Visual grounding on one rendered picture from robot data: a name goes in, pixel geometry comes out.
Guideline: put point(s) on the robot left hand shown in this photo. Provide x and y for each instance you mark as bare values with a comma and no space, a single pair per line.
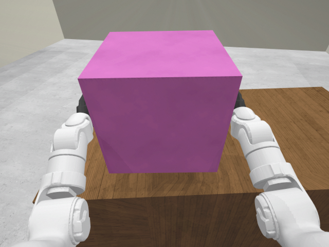
82,108

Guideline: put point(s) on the robot right upper arm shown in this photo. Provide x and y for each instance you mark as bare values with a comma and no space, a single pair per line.
288,217

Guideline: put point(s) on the carton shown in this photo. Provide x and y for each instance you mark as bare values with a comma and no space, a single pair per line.
161,101

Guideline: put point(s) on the robot right forearm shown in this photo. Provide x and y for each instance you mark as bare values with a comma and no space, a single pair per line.
269,169

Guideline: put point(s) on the robot left upper arm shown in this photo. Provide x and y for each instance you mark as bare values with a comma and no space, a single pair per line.
61,222

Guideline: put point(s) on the robot right hand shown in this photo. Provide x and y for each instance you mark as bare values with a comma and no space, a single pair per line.
239,101

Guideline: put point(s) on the robot left forearm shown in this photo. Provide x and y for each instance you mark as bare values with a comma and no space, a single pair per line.
65,172

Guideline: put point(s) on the pedestal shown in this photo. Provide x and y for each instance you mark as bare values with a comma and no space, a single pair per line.
211,209

